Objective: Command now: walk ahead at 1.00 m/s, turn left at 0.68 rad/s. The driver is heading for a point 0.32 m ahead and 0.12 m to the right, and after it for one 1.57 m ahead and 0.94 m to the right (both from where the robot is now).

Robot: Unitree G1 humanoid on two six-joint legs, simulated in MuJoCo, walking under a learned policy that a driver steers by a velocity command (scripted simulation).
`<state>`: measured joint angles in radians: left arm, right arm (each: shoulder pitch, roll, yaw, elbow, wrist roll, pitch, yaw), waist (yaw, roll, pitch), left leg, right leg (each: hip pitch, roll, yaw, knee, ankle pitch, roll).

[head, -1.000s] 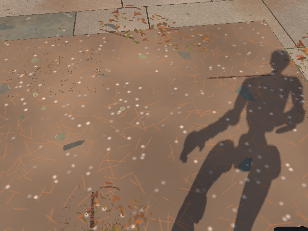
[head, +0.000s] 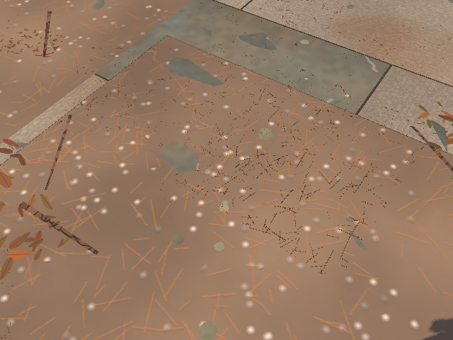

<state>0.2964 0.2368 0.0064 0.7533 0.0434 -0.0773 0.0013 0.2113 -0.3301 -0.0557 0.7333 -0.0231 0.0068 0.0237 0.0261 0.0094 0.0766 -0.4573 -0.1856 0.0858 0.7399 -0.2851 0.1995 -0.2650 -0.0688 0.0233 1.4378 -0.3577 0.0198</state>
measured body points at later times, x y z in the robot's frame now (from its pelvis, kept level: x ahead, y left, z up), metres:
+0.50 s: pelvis +0.48 -0.09 +0.03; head +0.51 -0.08 +0.47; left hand +0.55 +0.20 -0.11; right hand +0.60 -0.36 -0.07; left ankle +0.40 +0.06 -0.57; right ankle +0.51 -0.11 -0.70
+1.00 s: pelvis +0.95 -0.18 +0.04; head +0.97 -0.19 +0.49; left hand +1.27 -0.05 -0.05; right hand +0.79 -0.44 -0.07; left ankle +0.98 -0.04 -0.70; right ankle +0.89 -0.26 -0.60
